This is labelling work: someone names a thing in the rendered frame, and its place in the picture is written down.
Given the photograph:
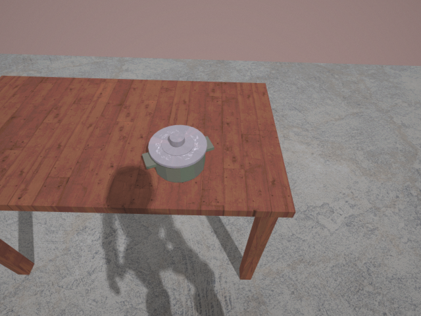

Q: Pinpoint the lid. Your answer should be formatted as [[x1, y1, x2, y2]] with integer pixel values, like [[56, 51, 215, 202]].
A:
[[148, 125, 207, 169]]

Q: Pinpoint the table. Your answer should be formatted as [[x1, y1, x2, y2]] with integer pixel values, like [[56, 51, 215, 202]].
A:
[[0, 76, 295, 280]]

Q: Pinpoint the pot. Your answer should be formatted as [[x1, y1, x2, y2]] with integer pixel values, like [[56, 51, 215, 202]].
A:
[[142, 136, 214, 182]]

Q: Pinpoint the knob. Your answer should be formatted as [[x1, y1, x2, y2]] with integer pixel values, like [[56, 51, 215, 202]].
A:
[[170, 132, 185, 147]]

